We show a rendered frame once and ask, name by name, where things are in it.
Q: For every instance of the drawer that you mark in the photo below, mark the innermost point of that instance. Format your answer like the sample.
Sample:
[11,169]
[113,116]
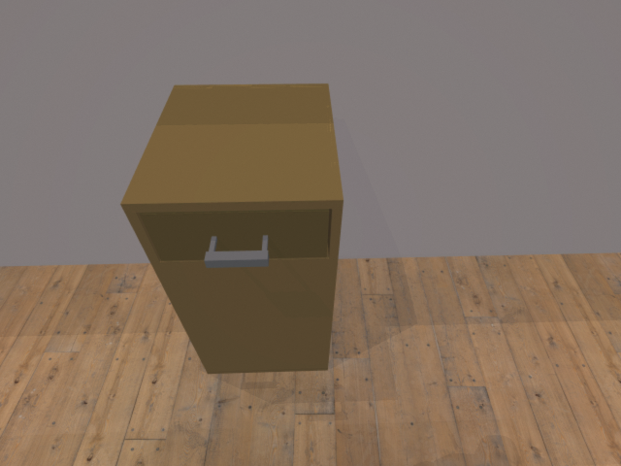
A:
[187,235]

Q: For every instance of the handle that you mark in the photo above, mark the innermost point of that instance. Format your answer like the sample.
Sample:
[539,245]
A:
[239,258]

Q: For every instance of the cabinet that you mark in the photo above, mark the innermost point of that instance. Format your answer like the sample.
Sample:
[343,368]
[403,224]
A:
[246,147]

